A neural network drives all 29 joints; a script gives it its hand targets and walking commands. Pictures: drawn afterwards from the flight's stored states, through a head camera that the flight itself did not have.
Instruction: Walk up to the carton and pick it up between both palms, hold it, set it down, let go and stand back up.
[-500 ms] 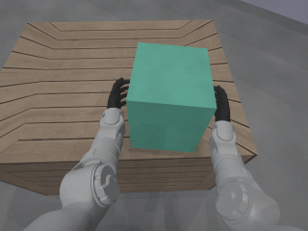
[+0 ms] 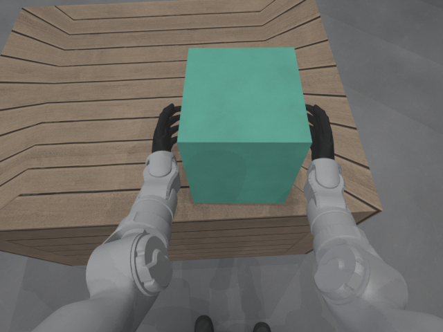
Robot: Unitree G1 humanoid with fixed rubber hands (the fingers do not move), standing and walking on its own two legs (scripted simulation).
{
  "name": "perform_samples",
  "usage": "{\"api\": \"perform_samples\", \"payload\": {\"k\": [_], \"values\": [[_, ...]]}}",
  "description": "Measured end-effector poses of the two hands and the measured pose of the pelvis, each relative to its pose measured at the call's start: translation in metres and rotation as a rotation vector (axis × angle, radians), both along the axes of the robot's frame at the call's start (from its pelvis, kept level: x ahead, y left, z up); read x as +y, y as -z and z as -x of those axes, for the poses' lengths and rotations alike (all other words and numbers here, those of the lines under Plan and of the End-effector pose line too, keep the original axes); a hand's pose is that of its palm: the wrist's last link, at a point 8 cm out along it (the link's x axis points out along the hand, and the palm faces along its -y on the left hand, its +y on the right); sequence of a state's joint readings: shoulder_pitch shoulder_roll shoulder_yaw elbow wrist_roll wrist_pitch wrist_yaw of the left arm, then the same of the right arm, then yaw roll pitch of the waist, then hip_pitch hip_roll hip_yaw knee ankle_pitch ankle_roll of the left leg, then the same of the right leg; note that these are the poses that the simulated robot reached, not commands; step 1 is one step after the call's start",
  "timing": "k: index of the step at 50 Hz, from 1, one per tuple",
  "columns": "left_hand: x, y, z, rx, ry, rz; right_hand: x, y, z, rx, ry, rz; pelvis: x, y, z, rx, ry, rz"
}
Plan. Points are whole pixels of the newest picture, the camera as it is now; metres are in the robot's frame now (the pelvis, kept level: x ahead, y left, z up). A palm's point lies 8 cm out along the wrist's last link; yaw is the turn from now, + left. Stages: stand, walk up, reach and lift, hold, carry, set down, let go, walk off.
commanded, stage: set down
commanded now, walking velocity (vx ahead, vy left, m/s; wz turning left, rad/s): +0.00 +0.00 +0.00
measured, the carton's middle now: (239, 131) +0.50 +0.00 -0.02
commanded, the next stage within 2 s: none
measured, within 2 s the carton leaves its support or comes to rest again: neither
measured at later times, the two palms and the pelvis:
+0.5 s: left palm (162, 148) +0.45 +0.15 +0.00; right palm (317, 156) +0.43 -0.14 +0.01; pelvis +0.00 +0.00 +0.00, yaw +1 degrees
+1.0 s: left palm (163, 148) +0.45 +0.15 +0.00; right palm (318, 154) +0.43 -0.14 +0.00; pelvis -0.01 +0.00 -0.01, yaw +0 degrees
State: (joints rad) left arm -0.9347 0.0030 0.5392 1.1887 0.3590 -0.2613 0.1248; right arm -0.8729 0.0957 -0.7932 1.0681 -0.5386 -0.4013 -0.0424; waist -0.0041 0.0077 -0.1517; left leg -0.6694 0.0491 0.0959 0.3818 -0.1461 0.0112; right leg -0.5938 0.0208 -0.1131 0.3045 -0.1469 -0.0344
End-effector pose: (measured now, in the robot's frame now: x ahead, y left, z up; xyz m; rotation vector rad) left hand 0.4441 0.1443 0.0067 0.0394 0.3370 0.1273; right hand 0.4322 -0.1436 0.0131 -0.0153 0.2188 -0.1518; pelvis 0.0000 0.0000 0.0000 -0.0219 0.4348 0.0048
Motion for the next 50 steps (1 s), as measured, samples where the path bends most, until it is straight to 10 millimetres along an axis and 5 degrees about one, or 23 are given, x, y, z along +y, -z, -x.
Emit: {"api": "perform_samples", "payload": {"k": [50], "values": [[0.004,0.008,-0.004,-0.013,0.029,-0.003,0.001,0.010,0.003,0.032,-0.016,0.011,0.000,0.005,0.011,0.056,-0.007,-0.003]]}}
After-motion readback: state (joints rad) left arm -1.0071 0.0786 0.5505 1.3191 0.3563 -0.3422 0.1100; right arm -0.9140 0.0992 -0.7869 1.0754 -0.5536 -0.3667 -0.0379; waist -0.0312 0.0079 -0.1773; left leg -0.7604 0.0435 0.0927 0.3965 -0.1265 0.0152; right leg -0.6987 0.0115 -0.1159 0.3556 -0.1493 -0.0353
